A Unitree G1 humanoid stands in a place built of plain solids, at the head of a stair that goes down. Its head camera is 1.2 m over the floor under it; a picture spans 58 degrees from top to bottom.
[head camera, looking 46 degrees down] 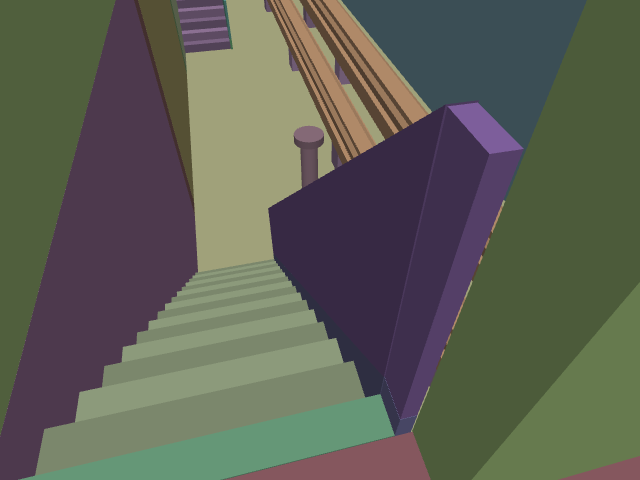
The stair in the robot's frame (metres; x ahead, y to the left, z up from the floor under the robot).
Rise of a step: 0.21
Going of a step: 0.22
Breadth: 1.03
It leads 13 degrees to the left of straight ahead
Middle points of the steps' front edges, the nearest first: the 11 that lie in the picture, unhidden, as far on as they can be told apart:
0.43 0.33 0.00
0.64 0.38 -0.21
0.86 0.43 -0.41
1.08 0.48 -0.62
1.30 0.53 -0.83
1.51 0.59 -1.03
1.73 0.64 -1.24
1.95 0.69 -1.45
2.17 0.74 -1.65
2.38 0.79 -1.86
2.60 0.85 -2.07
